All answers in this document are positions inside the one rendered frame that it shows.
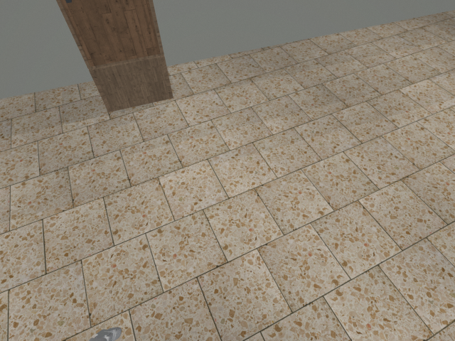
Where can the cupboard door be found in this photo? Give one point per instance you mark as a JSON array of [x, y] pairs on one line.
[[110, 31]]

